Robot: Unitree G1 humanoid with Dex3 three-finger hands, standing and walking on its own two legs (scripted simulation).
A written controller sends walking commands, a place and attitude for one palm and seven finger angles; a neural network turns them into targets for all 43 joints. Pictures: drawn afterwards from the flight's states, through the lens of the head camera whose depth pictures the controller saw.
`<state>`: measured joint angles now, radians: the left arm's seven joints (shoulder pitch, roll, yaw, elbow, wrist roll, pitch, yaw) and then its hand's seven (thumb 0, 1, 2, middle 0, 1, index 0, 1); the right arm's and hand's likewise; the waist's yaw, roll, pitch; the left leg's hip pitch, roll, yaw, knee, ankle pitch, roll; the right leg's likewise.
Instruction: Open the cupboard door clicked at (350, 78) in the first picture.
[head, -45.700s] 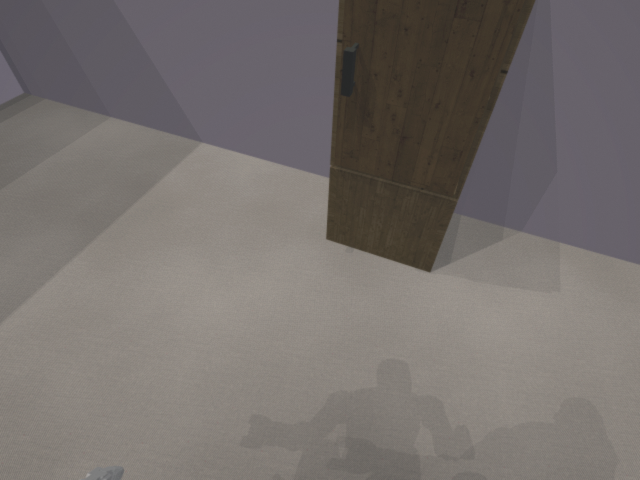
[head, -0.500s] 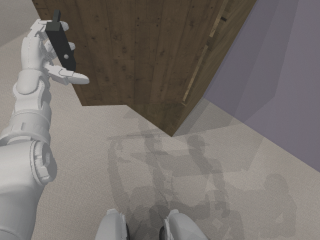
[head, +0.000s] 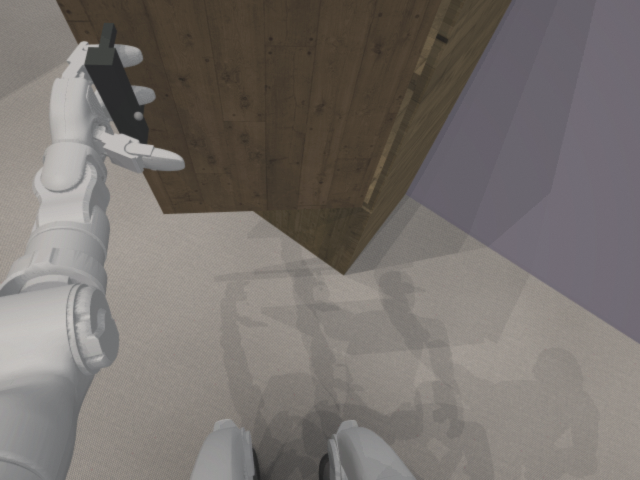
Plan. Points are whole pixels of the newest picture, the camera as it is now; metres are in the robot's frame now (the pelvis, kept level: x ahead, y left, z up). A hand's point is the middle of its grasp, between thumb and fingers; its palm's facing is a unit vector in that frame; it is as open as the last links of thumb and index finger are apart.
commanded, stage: slide the fingers in behind the handle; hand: left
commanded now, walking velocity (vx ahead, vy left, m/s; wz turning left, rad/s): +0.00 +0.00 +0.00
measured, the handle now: (123, 86) +0.58 +0.18 +0.09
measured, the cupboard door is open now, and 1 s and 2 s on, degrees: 42 42 83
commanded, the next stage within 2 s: close the thumb around the handle in 0.04 s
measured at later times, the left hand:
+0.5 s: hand (140, 115) +0.54 +0.16 +0.09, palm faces +0.01 -1.00 -0.01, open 10.3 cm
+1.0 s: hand (140, 115) +0.53 +0.16 +0.09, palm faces +0.01 -1.00 +0.00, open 5.9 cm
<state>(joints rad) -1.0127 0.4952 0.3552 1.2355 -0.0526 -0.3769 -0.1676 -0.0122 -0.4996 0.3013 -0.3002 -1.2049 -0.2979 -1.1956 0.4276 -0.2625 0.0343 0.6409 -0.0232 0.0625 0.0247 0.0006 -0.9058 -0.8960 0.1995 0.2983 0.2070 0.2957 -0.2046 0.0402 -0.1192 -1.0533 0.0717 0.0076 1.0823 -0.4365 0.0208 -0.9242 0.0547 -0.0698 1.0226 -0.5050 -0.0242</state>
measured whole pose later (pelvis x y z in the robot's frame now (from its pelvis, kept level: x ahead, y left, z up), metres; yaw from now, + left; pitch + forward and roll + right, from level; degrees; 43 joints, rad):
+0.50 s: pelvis +0.00 +0.00 +0.00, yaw +0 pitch +23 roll -4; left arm -1.02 0.48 0.34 1.24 -0.05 -0.38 -0.15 -0.01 0.05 0.54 -0.34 -1.26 -0.34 -1.25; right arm 0.42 -0.26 0.03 0.65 -0.03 0.06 0.03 0.00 -0.91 -0.90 0.20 0.30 0.21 0.30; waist -0.20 0.04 -0.12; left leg -1.06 0.07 0.00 1.09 -0.44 0.02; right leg -0.93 0.05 -0.07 1.03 -0.51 -0.02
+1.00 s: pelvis +0.00 +0.00 +0.00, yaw +0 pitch +23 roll -4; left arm -1.01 0.49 0.36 1.24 -0.05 -0.38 -0.16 0.01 0.68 0.81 -0.37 -1.35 -0.38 -1.34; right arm 0.42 -0.26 0.04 0.64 -0.02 0.06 0.02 0.00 -0.91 -0.90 0.20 0.30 0.21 0.30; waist -0.21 0.04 -0.12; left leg -1.05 0.07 0.01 1.08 -0.44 0.02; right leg -0.92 0.05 -0.07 1.02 -0.51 -0.02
